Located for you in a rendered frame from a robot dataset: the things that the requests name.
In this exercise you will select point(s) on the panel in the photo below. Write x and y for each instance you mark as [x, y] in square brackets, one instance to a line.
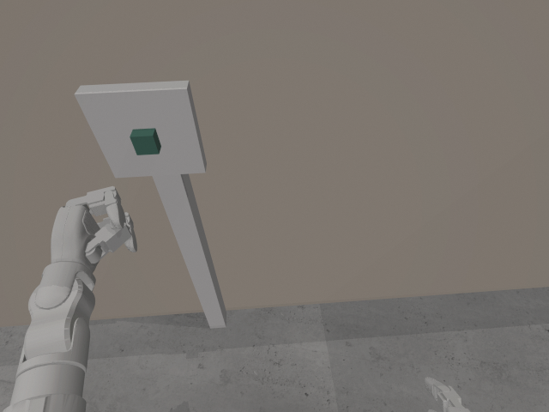
[113, 111]

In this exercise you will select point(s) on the robot left forearm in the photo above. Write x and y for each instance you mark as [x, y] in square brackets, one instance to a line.
[53, 363]

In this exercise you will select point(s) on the button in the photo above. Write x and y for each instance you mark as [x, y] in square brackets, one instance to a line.
[145, 141]

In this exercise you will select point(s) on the robot right hand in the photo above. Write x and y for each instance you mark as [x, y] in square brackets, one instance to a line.
[448, 400]

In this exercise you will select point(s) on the robot left hand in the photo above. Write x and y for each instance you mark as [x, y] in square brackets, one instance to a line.
[77, 237]

